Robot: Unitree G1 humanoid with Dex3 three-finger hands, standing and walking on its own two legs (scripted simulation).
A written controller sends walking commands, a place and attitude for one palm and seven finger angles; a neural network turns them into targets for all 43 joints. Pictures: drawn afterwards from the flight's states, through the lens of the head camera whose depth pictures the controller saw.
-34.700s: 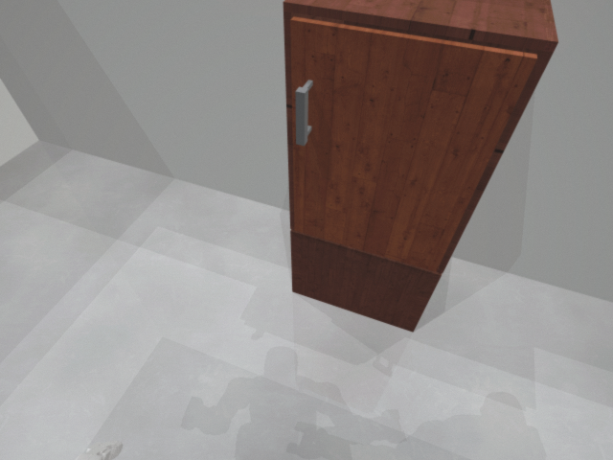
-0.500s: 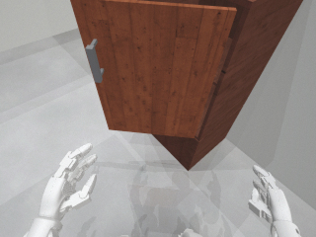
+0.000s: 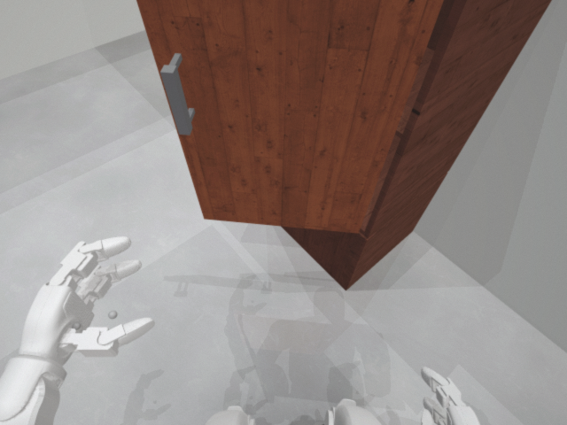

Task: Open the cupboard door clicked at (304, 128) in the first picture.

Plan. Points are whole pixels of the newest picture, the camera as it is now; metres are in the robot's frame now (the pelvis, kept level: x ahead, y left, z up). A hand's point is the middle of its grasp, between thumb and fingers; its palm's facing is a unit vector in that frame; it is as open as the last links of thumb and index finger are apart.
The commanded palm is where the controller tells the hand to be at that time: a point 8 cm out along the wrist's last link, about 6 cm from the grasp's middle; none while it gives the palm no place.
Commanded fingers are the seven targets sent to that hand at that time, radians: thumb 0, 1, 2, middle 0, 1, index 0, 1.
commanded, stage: raise the hand with hooked fingers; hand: left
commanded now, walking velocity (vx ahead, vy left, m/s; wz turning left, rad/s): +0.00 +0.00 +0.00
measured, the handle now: (181, 95) +0.61 +0.21 +0.10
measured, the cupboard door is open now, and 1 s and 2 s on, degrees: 44 44 44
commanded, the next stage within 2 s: move the hooked fingers beside the handle in 1.24 s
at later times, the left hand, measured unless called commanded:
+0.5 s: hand (68, 268) +0.28 +0.27 +0.09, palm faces -0.02 -1.00 -0.05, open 13.8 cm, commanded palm +0.26 +0.32 +0.10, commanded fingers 0.00 -0.50 0.30 -0.30 -1.20 -0.30 -1.20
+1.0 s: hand (61, 233) +0.31 +0.28 +0.12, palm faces -0.04 -1.00 -0.03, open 14.0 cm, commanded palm +0.28 +0.33 +0.12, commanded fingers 0.00 -0.50 0.30 -0.30 -1.20 -0.30 -1.20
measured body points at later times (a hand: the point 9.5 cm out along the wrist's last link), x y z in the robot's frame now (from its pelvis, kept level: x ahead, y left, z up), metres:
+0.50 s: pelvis +0.02 +0.02 +0.02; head +0.06 +0.03 +0.47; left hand +0.28 +0.33 +0.10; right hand +0.20 -0.21 -0.04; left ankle -0.01 +0.10 -0.68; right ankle +0.05 -0.11 -0.68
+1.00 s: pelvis +0.02 +0.01 +0.03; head +0.06 +0.02 +0.48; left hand +0.31 +0.34 +0.12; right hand +0.16 -0.24 -0.05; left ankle -0.01 +0.10 -0.68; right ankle +0.05 -0.11 -0.68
